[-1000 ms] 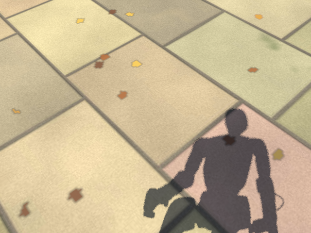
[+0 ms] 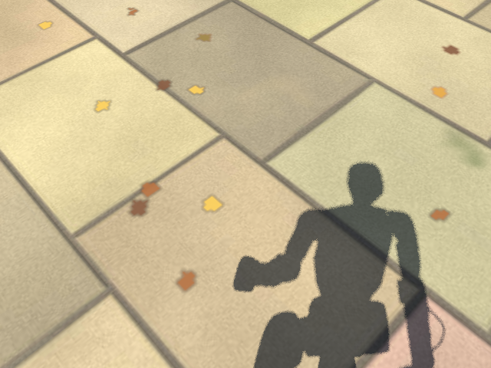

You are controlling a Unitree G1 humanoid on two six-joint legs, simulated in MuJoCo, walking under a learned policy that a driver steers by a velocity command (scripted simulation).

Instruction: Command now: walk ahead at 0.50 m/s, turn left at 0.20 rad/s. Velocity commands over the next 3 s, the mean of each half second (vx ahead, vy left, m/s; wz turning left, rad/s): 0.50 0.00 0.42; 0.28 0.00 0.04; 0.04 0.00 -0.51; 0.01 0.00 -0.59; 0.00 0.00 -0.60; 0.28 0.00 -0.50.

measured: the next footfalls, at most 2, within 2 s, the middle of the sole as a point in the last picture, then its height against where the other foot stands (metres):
left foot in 0.54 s outside the picture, level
right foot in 1.06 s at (236, 321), level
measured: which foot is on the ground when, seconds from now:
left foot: down 0.00-0.00, up 0.02-0.52, down 0.54-1.00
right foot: down 0.00-0.54, up 0.56-1.00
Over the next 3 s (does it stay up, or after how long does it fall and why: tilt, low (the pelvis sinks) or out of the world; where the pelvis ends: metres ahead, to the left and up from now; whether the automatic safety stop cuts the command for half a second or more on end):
stays up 0.50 0.03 0.02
